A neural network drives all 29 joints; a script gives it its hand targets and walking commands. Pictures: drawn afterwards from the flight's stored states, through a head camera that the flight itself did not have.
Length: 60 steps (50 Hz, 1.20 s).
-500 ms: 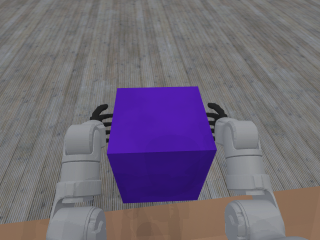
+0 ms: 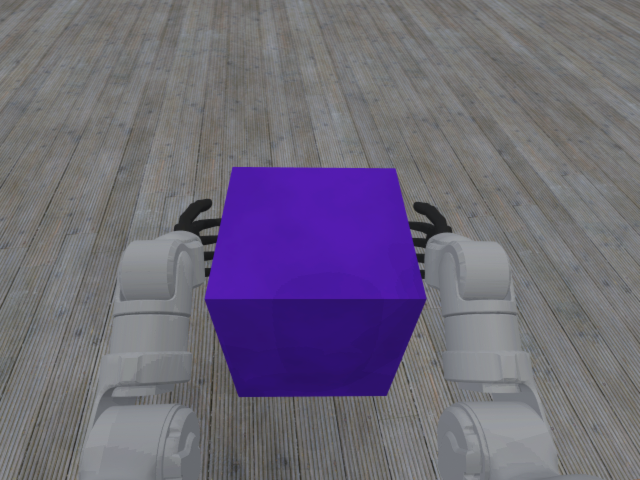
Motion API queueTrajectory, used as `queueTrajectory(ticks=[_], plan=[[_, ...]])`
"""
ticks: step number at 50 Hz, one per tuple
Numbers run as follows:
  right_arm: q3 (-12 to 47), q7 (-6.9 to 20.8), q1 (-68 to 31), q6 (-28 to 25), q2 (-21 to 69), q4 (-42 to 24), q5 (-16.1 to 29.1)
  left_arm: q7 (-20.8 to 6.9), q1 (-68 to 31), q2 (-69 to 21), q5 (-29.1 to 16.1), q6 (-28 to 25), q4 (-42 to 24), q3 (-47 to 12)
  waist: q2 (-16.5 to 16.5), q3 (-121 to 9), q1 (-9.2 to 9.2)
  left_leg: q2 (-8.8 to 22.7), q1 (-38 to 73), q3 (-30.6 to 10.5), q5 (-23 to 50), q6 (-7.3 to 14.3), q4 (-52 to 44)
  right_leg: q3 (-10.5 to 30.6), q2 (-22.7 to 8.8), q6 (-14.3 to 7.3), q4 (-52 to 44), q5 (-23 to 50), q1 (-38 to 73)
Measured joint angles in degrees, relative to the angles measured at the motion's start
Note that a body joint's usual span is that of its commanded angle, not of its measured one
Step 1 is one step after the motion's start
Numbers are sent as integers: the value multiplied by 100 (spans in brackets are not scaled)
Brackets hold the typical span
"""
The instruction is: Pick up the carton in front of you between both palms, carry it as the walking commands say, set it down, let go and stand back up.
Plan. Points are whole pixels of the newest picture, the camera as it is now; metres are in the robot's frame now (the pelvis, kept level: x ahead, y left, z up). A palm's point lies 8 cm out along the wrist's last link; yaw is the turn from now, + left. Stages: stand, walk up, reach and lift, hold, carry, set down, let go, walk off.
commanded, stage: carry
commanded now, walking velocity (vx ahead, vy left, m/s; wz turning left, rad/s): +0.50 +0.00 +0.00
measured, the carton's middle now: (313, 287) +0.36 +0.01 +0.04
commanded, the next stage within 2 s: none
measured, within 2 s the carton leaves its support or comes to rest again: neither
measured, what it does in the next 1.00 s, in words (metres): walks ahead: right foot, then left foot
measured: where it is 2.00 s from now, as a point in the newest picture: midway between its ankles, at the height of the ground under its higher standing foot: (304, 240)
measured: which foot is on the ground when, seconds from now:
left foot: down 0.00-0.44, up 0.46-0.92, down 0.94-1.00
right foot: up 0.00-0.42, down 0.44-0.94, up 0.96-1.00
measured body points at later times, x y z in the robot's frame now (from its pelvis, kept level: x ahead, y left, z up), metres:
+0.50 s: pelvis +0.30 -0.03 -0.01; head +0.30 -0.03 +0.44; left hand +0.66 +0.12 +0.10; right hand +0.66 -0.18 +0.09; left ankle +0.12 +0.06 -0.66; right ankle +0.40 -0.09 -0.73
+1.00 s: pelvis +0.59 +0.02 +0.00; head +0.58 +0.02 +0.45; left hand +0.88 +0.18 +0.08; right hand +0.88 -0.13 +0.09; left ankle +0.67 +0.10 -0.73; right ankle +0.42 -0.08 -0.68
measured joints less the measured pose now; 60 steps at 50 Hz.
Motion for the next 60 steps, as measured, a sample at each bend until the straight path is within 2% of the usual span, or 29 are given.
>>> queueTrajectory(ticks=[3,7,11,15,20,21,22,24,26,28,30,34,38,44,46,47,48,49,51,53,56,60], plan=[[71,-1,236,55,-63,-82,120,2,95,-79,90,99,-27,-70,33,164,-131,-29,299,-33,-254,-9,-85,-2,-222,52,261,445,-904],[96,-28,333,18,-106,-391,265,10,152,-165,178,144,-403,-77,38,356,-259,-51,706,-63,-465,-17,-356,22,-541,167,-379,947,-1806],[69,-41,313,-69,-80,-647,316,14,213,-250,242,121,-814,-2,34,388,-357,-65,1120,-138,-750,-42,-525,26,-687,225,-967,1488,-2327],[58,-44,229,-86,-62,-760,342,15,244,-295,283,152,-1099,68,22,284,-414,-70,1625,-231,-1117,-110,-675,-87,-662,176,-1885,2180,-2350],[79,-42,102,-75,-68,-434,322,11,217,-283,298,199,-913,170,40,-5,-428,-43,2333,-330,-1788,-293,-635,-513,-358,-14,-3738,3031,-1567],[77,-37,90,-67,-94,-335,321,7,188,-288,313,189,-784,169,42,-52,-407,-37,2408,-348,-1969,-342,-379,-632,-291,-67,-4104,3220,-1264],[79,-24,81,-64,-148,-228,330,3,155,-315,345,157,-629,163,66,-107,-367,-14,2345,-360,-2135,-399,122,-681,-252,-143,-4245,3022,-999],[62,20,18,-131,-279,51,363,-2,85,-378,440,20,-308,132,238,-62,-227,71,1726,-529,-2250,-539,1814,-764,-150,-294,-3775,2353,-1008],[84,31,81,-142,-314,218,381,-4,155,-397,462,-27,-119,88,188,33,-112,36,1014,-606,-2169,-562,3113,-759,-166,-334,-3685,2120,-852],[134,29,179,-108,-252,218,327,-5,362,-382,407,-12,-184,55,136,145,-33,141,406,-564,-1861,-602,3473,-731,-169,-328,-3907,2077,-575],[174,29,292,-79,-162,67,251,-5,566,-375,343,-6,-384,42,108,261,22,305,-84,-527,-1603,-673,3243,-705,-168,-323,-4218,2065,-273],[179,29,649,-110,63,-505,117,-3,931,-481,288,-74,-913,102,72,349,93,576,-706,-460,-1234,-855,2204,-638,-189,-295,-4809,2030,294],[163,30,1177,-195,307,-1206,40,-14,1340,-680,276,-166,-1487,148,60,265,98,661,-866,-340,-658,-930,1131,-556,-245,-187,-5277,1880,887],[177,64,2123,-194,649,-2350,-30,-160,2102,-1059,416,-186,-2416,54,76,-83,31,499,-383,5,136,-841,-346,-492,-316,54,-5536,1278,1798],[314,83,2349,-141,636,-2552,-74,-191,2333,-1015,486,-130,-2617,-154,48,-188,30,393,47,240,366,-767,-936,-444,-361,155,-5231,870,2008],[378,99,2407,-100,617,-2584,-82,-201,2425,-982,502,-83,-2691,-215,43,-244,35,356,295,349,373,-646,-1126,-398,-386,205,-4819,590,1998],[458,111,2456,-108,605,-2535,-93,-205,2493,-954,504,-45,-2721,-220,-84,-290,4,286,331,441,243,-430,-949,-361,-519,252,-4108,356,1782],[521,119,2478,-94,599,-2460,-108,-205,2564,-942,508,6,-2740,-202,-148,-305,-27,267,349,492,24,-328,-731,-263,-562,293,-3174,328,1423],[595,123,2526,9,590,-2368,-115,-205,2703,-924,527,133,-2771,-212,-107,-294,-62,309,539,524,-292,-294,-643,-145,-496,254,-1507,347,601],[620,125,2628,115,575,-2392,-111,-202,2780,-915,545,242,-2775,-275,-42,-281,-91,329,849,511,-361,-380,-867,-209,-542,217,-804,633,-81],[614,128,2758,192,556,-2482,-99,-202,2809,-909,564,319,-2758,-369,2,-317,-118,320,1320,465,-409,-390,-1302,-305,-731,279,-1126,1151,-794],[592,151,2828,192,546,-2513,-91,-203,2844,-906,588,317,-2747,-444,46,-435,-132,322,1938,398,-530,-456,-1798,-413,-943,421,-2282,1821,-1286]])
